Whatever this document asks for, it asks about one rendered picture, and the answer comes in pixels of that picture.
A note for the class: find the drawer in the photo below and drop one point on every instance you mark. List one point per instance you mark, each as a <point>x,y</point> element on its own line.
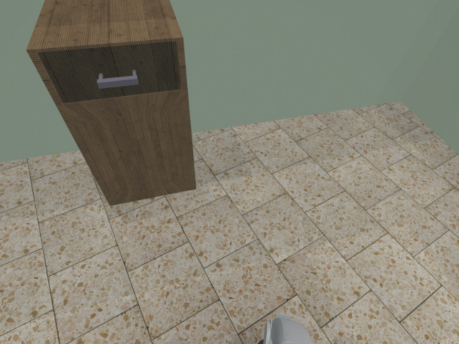
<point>75,72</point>

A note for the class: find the right robot thigh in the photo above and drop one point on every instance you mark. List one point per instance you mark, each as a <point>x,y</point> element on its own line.
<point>285,331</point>

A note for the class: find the handle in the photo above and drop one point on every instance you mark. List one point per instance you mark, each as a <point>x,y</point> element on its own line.
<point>117,81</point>

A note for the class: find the cabinet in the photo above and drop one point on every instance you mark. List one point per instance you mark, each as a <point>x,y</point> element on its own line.
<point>137,146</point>

